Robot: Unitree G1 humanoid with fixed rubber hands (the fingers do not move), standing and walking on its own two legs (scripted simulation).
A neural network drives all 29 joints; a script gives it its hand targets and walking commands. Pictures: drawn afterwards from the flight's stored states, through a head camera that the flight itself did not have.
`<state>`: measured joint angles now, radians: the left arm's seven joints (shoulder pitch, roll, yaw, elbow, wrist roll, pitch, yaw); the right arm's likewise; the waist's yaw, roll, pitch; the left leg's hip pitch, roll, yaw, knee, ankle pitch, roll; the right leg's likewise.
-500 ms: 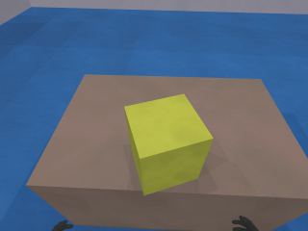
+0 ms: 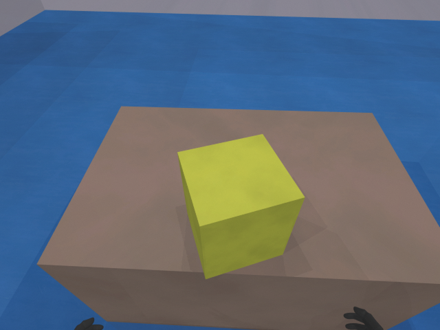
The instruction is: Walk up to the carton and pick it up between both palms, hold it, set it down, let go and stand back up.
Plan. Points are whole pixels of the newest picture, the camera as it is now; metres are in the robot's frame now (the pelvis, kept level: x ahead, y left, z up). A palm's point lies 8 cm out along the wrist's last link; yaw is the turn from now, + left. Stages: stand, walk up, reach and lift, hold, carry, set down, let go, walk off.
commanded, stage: reach and lift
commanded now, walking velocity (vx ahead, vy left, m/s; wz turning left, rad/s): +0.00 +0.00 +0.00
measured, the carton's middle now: (233, 207) +0.43 -0.02 -0.06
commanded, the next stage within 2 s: none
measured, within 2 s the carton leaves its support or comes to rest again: neither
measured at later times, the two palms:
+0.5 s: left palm (104, 319) +0.19 +0.23 -0.07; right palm out of the picture +0.16 -0.27 -0.06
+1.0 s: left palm (116, 323) +0.18 +0.20 -0.05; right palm (377, 321) +0.17 -0.26 -0.05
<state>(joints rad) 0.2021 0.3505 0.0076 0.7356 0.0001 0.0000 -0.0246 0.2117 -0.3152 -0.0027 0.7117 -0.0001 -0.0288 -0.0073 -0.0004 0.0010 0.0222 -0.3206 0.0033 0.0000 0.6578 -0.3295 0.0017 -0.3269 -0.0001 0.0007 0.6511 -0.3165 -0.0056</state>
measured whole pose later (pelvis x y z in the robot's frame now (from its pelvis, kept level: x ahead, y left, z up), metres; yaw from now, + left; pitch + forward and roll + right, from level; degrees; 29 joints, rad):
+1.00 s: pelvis +0.01 +0.00 +0.01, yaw +0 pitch -1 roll +0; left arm 0.20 0.09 -0.05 0.62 0.00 -0.28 0.17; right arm 0.17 -0.31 -0.07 0.85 0.13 -0.49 0.19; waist 0.01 0.02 0.02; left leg -0.23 0.00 0.00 0.53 -0.28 0.00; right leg -0.23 0.00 0.00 0.51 -0.26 0.00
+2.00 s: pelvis +0.03 +0.00 +0.01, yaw +0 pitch +0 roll +0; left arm 0.03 0.04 -0.11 0.48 0.00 -0.22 0.23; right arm -0.10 -0.31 0.00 0.85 0.25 -0.47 0.20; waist 0.06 0.00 0.02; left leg -0.23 0.01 0.00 0.53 -0.30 0.00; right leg -0.23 0.00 0.00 0.51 -0.28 0.00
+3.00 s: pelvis +0.03 +0.00 +0.01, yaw -1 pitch +6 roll -1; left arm -0.53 0.04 0.03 0.60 0.00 0.13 0.22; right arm -0.69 -0.35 0.00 1.04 0.25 -0.15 0.17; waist 0.10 0.02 -0.04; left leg -0.34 0.03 0.00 0.52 -0.28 0.00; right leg -0.32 0.02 0.00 0.46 -0.23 0.00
